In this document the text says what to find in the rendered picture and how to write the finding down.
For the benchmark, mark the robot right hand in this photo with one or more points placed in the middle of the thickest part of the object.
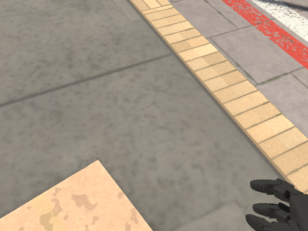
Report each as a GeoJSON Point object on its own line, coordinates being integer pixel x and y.
{"type": "Point", "coordinates": [293, 218]}

